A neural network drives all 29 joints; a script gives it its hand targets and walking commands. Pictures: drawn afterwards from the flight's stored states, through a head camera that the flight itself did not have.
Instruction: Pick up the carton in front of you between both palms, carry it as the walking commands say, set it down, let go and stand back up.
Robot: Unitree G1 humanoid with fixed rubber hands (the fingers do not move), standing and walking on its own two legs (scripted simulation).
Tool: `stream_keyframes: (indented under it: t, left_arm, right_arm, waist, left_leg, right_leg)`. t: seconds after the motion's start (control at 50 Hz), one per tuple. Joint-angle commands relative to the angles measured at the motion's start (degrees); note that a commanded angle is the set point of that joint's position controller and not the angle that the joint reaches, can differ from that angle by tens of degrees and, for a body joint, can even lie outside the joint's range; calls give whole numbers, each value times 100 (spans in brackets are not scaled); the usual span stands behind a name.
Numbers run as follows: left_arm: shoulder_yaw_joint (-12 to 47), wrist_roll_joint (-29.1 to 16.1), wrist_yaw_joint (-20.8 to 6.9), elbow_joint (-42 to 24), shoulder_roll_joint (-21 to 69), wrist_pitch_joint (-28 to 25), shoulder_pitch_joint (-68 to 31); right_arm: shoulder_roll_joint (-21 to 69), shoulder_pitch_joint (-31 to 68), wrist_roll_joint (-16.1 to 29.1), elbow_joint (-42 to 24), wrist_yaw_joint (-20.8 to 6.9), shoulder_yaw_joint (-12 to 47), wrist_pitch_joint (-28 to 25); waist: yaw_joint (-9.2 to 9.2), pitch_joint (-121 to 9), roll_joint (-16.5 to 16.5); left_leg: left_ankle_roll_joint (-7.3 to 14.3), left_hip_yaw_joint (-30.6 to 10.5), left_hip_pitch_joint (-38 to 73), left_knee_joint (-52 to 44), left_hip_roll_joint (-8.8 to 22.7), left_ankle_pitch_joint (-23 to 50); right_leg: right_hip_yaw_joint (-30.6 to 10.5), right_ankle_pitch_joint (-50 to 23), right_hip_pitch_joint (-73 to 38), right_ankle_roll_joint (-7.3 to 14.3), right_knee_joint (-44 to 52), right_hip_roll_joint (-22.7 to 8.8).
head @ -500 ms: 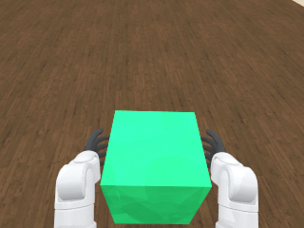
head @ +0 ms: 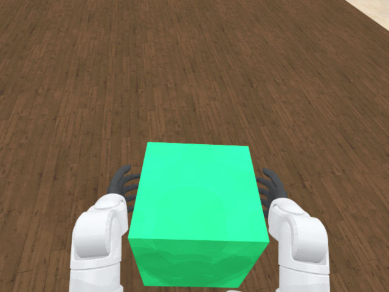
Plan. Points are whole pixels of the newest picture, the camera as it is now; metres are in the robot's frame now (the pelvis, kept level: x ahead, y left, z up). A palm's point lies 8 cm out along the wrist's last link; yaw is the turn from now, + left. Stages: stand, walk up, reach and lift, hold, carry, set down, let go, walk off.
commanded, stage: carry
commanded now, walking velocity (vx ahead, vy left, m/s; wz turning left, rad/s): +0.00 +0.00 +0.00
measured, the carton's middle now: (194, 217) +0.28 +0.00 -0.02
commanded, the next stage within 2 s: none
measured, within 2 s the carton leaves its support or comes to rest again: neither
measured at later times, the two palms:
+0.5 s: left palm (137, 124) +0.45 +0.14 +0.07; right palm (264, 126) +0.46 -0.16 +0.07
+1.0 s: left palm (125, 136) +0.42 +0.16 +0.07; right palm (257, 136) +0.44 -0.14 +0.07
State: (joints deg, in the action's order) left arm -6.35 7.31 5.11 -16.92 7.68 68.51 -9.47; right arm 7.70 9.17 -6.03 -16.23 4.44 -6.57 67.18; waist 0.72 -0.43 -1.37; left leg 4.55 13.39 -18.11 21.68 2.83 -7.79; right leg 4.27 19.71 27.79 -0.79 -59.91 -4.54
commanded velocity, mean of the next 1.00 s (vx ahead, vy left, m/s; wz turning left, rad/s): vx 0.00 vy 0.00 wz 0.00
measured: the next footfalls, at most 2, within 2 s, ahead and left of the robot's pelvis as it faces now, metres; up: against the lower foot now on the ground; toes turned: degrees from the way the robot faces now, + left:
right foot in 0.22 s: +0.26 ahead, -0.12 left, +0.00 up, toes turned -9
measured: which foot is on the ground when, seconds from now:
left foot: down 0.00-1.00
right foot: up 0.00-0.20, down 0.22-1.00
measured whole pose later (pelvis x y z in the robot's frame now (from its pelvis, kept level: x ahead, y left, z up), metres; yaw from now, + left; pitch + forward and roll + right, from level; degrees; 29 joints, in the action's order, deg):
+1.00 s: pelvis +0.16 -0.01 -0.02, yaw +4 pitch +2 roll -1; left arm -6.2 7.1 5.2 -15.7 7.7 69.3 -9.8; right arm 7.7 9.8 -7.1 -16.4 4.3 -6.9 69.4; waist -0.2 -6.5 1.2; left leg 0.5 7.1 -6.9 31.3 2.4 -26.7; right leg 12.2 12.4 22.5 1.6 -32.9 -3.9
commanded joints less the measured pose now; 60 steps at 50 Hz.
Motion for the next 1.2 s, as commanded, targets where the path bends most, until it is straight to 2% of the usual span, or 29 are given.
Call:
stream_keyframes:
  t: [0.0,0.04,0.08,0.14,0.18,0.2,0.22,0.24,0.26,0.28,0.3,0.34,0.36,0.4,0.42,0.46,0.52,0.56,0.64,0.68,0.74,0.86,0.96,1.18]
  left_arm:
    - [4400,-2337,-1367,-542,5751,-280,-2401]
    - [4446,-2311,-1326,-643,5671,-316,-2252]
    - [4491,-2358,-1308,-850,5547,-300,-2312]
    - [4470,-2467,-1323,-1137,5230,-165,-2492]
    - [4368,-2461,-1365,-1074,4999,-20,-2400]
    - [4290,-2442,-1393,-997,4867,62,-2387]
    - [4195,-2422,-1418,-898,4700,146,-2418]
    - [4091,-2363,-1440,-623,4634,187,-2374]
    - [3987,-2321,-1453,-362,4658,186,-2154]
    - [3916,-2282,-1463,-254,4733,186,-2154]
    - [3874,-2263,-1468,-170,4847,195,-2223]
    - [3835,-2263,-1480,-67,5031,177,-2394]
    - [3852,-2272,-1478,-12,5130,154,-2403]
    - [3901,-2286,-1459,-82,5244,98,-2519]
    - [3936,-2301,-1446,-160,5287,78,-2601]
    - [4016,-2346,-1425,-320,5348,57,-2744]
    - [4108,-2406,-1416,-477,5361,49,-2796]
    - [4133,-2416,-1417,-500,5329,56,-2750]
    - [4129,-2389,-1423,-433,5231,75,-2596]
    - [4137,-2395,-1434,-429,5213,82,-2626]
    - [4160,-2433,-1455,-453,5220,87,-2745]
    - [4152,-2444,-1463,-445,5206,105,-2834]
    - [4141,-2330,-1486,-134,5183,51,-2733]
    - [3946,-1915,-1535,478,5095,-723,-2839]
  right_arm:
    - [5608,2280,2386,-565,-1583,4112,-115]
    - [5515,2110,2366,-619,-1604,4116,-141]
    - [5369,2020,2336,-735,-1590,4097,-140]
    - [5091,2080,2263,-939,-1507,4052,-57]
    - [4876,2113,2162,-909,-1449,4009,61]
    - [4759,2120,2099,-847,-1426,3991,124]
    - [4621,2106,2057,-745,-1403,3947,192]
    - [4558,2193,2084,-728,-1373,4009,296]
    - [4495,2274,2128,-776,-1371,4041,377]
    - [4573,2452,2160,-739,-1380,4091,417]
    - [4685,2607,2198,-642,-1398,4126,431]
    - [4908,2803,2273,-464,-1445,4175,405]
    - [4985,2817,2324,-422,-1463,4178,395]
    - [5102,2900,2374,-425,-1481,4198,342]
    - [5150,2904,2382,-437,-1481,4192,314]
    - [5210,2866,2365,-474,-1470,4158,269]
    - [5217,2768,2318,-526,-1446,4115,242]
    - [5189,2682,2286,-527,-1436,4090,245]
    - [5096,2509,2230,-445,-1436,4027,261]
    - [5085,2511,2213,-429,-1442,4008,257]
    - [5094,2600,2215,-458,-1450,4005,253]
    - [5085,2720,2241,-476,-1457,4030,270]
    - [5077,2664,2172,-188,-1484,4078,215]
    - [5033,2779,1739,454,-1505,3935,-573]
  waist:
    - [-51,-2368,932]
    - [-61,-2289,1073]
    - [-23,-2185,1207]
    - [29,-2018,1146]
    - [-45,-1871,787]
    - [-63,-1845,633]
    - [-51,-2039,125]
    - [-48,-2361,-384]
    - [-86,-2448,-869]
    - [-59,-2367,-928]
    - [-35,-2335,-805]
    - [-74,-2276,-654]
    - [-100,-2316,-559]
    - [-106,-2464,-153]
    - [-86,-2521,29]
    - [-63,-2586,163]
    - [-57,-2618,99]
    - [-55,-2541,71]
    - [-71,-2363,360]
    - [-70,-2242,472]
    - [-66,-2121,470]
    - [-60,-1943,359]
    - [-65,-1810,265]
    - [-79,-1566,221]
  left_leg:
    - [178,-745,2090,-511,1343,3773]
    - [159,-440,2107,-408,1210,4081]
    - [135,-328,2096,-350,1180,4117]
    - [82,-250,1952,-90,1068,3370]
    - [-148,-161,1622,448,888,2602]
    - [-328,-256,1185,662,837,2010]
    - [-549,-307,600,1043,691,787]
    - [-674,-681,117,1139,487,-586]
    - [-673,-747,-9,1067,360,-1337]
    - [-666,-784,58,927,317,-1449]
    - [-643,-804,242,538,285,-1418]
    - [-649,-789,581,12,316,-606]
    - [-658,-783,780,66,364,-66]
    - [-673,-789,1094,473,485,1245]
    - [-683,-797,1117,607,527,1645]
    - [-701,-811,1022,723,530,1865]
    - [-712,-824,896,696,462,1452]
    - [-689,-848,948,510,456,1325]
    - [-595,-921,1353,677,686,2698]
    - [-542,-928,1343,752,758,3078]
    - [-488,-923,1185,762,757,2896]
    - [-398,-961,932,681,715,1933]
    - [-373,-1010,756,535,640,1140]
    - [-278,-1124,444,195,594,-30]
  right_leg:
    - [70,-328,9,-67,1055,15]
    - [263,-624,-109,-89,1862,151]
    - [397,-1100,-249,-77,2369,242]
    - [552,-1787,-633,-55,2983,263]
    - [707,-2757,-1352,-68,4047,246]
    - [513,-3245,-1956,-48,4182,-27]
    - [-130,-5161,-2739,51,3740,-756]
    - [-647,-6396,-3548,577,3262,-1321]
    - [-925,-6074,-3565,860,3408,-1438]
    - [-927,-5700,-3374,894,3573,-1369]
    - [-765,-5481,-3255,822,3571,-1226]
    - [-342,-5281,-3135,560,3308,-867]
    - [-256,-5275,-3001,511,3166,-778]
    - [-95,-5355,-2716,491,2947,-657]
    - [-27,-5395,-2648,498,2859,-617]
    - [31,-5478,-2675,530,2786,-592]
    - [-5,-5676,-2805,581,2800,-637]
    - [6,-5515,-2729,564,2796,-627]
    - [223,-4239,-2041,431,2635,-440]
    - [308,-3718,-1843,376,2601,-364]
    - [300,-3467,-1813,356,2581,-377]
    - [222,-3081,-1810,350,2663,-450]
    - [152,-2973,-1842,356,2823,-502]
    - [53,-2089,-1799,301,3180,-525]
